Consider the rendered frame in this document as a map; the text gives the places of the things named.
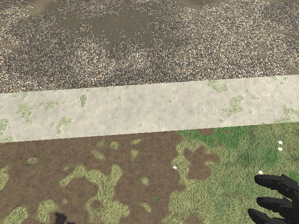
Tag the robot right hand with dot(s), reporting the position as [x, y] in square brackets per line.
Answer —
[286, 208]

